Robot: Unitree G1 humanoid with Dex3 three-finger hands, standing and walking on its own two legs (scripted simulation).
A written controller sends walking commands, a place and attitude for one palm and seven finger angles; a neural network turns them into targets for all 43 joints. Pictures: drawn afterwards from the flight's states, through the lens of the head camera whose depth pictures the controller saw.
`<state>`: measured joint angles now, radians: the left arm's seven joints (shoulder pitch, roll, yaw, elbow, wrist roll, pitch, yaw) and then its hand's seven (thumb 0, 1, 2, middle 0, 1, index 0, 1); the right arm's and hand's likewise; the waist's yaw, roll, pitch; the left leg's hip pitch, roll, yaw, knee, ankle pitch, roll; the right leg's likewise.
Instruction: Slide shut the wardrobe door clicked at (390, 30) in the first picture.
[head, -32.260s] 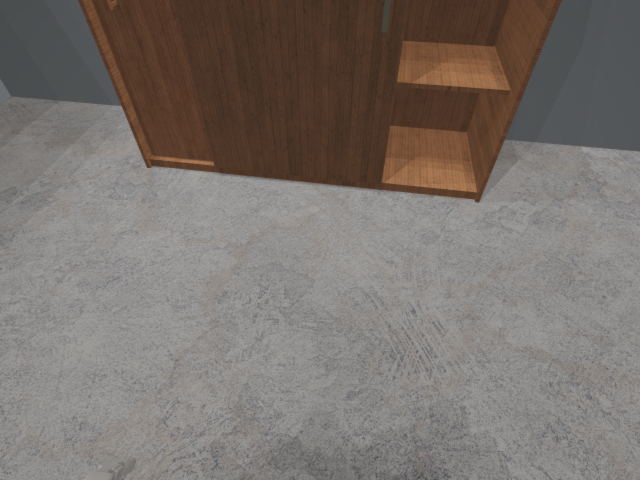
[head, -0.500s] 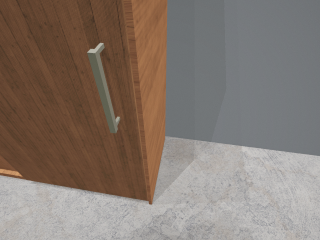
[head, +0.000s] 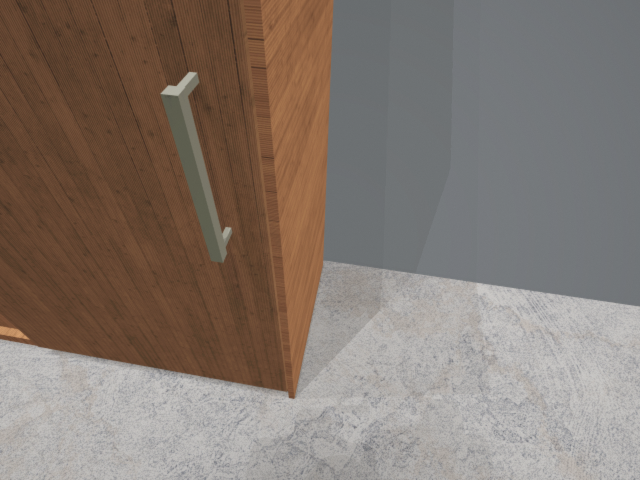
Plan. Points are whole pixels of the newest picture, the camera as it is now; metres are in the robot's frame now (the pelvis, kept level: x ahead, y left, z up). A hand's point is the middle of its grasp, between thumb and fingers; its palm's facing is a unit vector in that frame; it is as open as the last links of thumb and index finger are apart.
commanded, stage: look to check the result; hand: left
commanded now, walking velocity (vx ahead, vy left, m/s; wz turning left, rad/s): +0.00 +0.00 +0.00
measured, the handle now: (206, 180) +0.47 +0.19 +0.12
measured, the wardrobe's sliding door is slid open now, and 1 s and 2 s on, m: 0.00 0.00 0.00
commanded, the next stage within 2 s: stand and wait in 0.36 s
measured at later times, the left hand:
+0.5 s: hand out of the picture -0.03 +0.16 -0.18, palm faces +0.02 -0.99 -0.16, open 7.4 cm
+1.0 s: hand out of the picture -0.03 +0.16 -0.18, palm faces +0.02 -0.98 -0.18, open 7.4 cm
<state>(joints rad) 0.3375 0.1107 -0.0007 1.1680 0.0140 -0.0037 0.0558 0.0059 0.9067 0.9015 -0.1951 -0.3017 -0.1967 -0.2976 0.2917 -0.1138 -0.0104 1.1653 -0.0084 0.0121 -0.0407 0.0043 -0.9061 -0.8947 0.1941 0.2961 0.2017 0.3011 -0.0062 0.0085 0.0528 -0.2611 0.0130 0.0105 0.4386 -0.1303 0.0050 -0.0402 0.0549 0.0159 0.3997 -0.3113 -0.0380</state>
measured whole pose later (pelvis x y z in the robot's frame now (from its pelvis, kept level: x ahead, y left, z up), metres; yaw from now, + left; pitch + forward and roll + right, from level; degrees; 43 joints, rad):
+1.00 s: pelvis +0.01 +0.00 +0.00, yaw -1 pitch -3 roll +0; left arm 0.33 0.12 0.00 1.17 0.02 0.00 0.05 0.01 0.91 0.90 -0.19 -0.30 -0.20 -0.30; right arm 0.26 -0.13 -0.01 1.17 -0.01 0.01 -0.04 0.00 -0.91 -0.89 0.19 0.30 0.20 0.30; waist 0.00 0.00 0.05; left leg -0.24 0.00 0.03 0.42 -0.13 0.01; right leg -0.03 0.04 0.03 0.39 -0.31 -0.03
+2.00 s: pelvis +0.01 +0.00 +0.00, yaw -1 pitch -3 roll +0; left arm 0.33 0.11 0.00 1.17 0.01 0.00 0.05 0.01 0.91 0.90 -0.19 -0.30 -0.20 -0.30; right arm 0.26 -0.13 -0.01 1.18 -0.01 0.01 -0.04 0.00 -0.91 -0.89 0.19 0.30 0.20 0.30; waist 0.00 0.00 0.05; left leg -0.24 0.01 0.02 0.43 -0.14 0.00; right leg -0.02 0.05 0.03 0.38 -0.31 -0.04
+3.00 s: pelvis +0.01 +0.00 +0.00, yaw -1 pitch -3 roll +0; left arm 0.33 0.12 0.00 1.17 0.02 0.00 0.05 0.01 0.91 0.90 -0.19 -0.30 -0.20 -0.30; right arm 0.25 -0.13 -0.01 1.18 -0.01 0.01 -0.04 0.00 -0.91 -0.89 0.19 0.30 0.20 0.30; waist 0.00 0.00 0.06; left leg -0.25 0.01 0.02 0.43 -0.14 0.00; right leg -0.03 0.05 0.03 0.40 -0.31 -0.04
